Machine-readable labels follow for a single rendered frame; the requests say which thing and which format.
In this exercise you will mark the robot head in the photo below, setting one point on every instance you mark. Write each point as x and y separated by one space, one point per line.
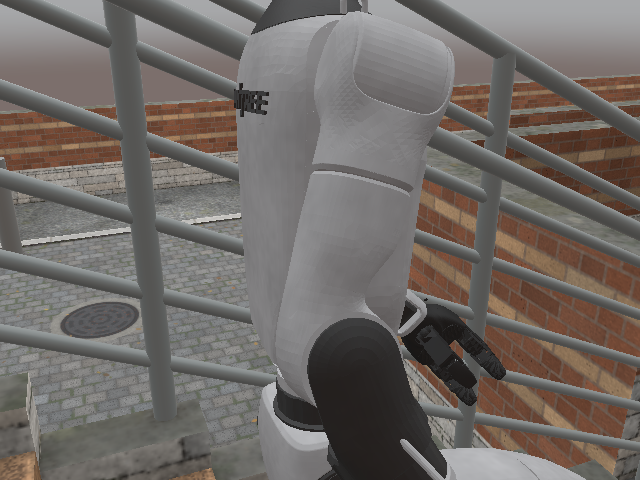
282 11

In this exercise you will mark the robot torso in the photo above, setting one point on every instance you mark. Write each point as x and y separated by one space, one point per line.
277 132

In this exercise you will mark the right robot forearm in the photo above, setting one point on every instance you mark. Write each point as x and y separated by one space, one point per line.
366 405

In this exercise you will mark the robot right upper arm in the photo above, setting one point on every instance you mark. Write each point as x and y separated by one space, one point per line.
381 90

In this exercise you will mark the left robot forearm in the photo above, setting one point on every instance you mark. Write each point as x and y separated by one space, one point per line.
414 313

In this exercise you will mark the left robot hand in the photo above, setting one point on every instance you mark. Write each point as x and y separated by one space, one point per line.
429 344

